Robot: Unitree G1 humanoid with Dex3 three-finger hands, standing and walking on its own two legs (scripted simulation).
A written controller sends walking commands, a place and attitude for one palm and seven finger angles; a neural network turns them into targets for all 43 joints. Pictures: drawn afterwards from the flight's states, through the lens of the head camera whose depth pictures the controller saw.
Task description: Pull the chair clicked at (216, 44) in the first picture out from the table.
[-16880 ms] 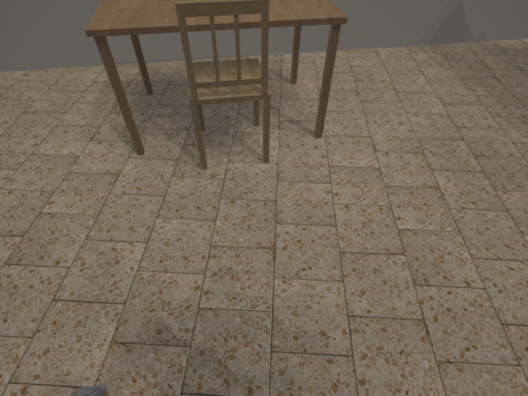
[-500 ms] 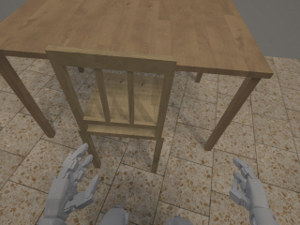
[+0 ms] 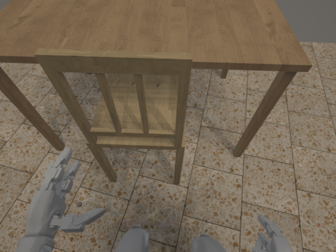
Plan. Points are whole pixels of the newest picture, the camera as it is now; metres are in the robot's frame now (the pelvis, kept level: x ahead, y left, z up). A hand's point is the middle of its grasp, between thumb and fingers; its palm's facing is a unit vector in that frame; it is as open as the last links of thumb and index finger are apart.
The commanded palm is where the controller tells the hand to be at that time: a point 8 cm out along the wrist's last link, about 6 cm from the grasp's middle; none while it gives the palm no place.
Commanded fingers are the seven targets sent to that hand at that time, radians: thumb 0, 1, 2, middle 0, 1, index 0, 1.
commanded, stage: raise the hand toward the chair's back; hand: left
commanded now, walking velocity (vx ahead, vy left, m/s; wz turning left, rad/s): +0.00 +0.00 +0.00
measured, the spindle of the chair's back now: (110, 105) +0.52 +0.20 -0.02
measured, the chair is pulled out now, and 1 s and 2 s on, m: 0.00 0.00 0.00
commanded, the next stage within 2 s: aim the fingers beside a spindle in 1.18 s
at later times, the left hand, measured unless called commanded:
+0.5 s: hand (62, 195) +0.23 +0.23 +0.05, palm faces +0.02 -1.00 -0.04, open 16.8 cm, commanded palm +0.21 +0.28 +0.05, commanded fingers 0.00 -0.50 0.30 -0.06 -0.08 -0.06 -0.08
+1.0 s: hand (60, 184) +0.25 +0.24 +0.05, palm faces +0.01 -1.00 -0.05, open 16.9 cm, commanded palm +0.23 +0.29 +0.06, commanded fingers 0.00 -0.50 0.30 -0.06 -0.08 -0.06 -0.08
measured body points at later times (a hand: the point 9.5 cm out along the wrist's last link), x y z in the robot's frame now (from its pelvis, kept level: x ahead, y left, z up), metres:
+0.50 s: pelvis +0.00 +0.03 +0.01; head +0.07 +0.05 +0.45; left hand +0.22 +0.28 +0.05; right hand +0.20 -0.20 -0.06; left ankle +0.04 +0.12 -0.65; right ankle +0.01 -0.10 -0.65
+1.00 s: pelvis +0.01 +0.03 +0.01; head +0.07 +0.05 +0.46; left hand +0.24 +0.29 +0.06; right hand +0.17 -0.22 -0.06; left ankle +0.04 +0.12 -0.65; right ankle +0.01 -0.10 -0.65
